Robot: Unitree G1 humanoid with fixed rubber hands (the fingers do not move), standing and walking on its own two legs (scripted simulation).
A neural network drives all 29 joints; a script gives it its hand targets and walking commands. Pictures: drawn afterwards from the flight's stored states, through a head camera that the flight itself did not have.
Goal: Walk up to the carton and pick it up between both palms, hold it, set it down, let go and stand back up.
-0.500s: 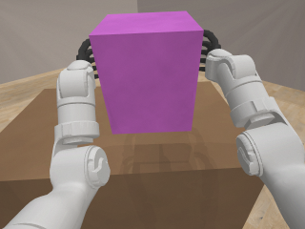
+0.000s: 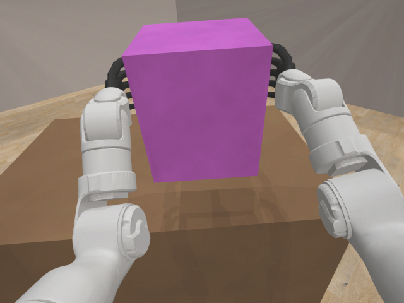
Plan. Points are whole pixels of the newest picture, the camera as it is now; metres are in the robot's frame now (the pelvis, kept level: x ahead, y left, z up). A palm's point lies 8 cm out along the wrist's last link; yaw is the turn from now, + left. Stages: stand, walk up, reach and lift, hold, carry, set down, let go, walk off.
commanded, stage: hold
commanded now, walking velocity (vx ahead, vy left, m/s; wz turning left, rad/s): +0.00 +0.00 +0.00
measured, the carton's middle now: (200, 100) +0.41 -0.01 +0.28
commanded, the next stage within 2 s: none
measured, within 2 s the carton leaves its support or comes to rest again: neither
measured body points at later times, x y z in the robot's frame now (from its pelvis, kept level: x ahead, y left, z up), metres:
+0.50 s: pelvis +0.00 -0.01 +0.00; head -0.10 +0.01 +0.44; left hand +0.38 +0.15 +0.32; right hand +0.37 -0.15 +0.33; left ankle +0.01 +0.13 -0.75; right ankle +0.01 -0.12 -0.75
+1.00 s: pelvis +0.00 -0.01 +0.00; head -0.11 +0.01 +0.44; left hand +0.37 +0.15 +0.32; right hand +0.37 -0.15 +0.33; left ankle +0.01 +0.13 -0.75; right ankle +0.01 -0.12 -0.75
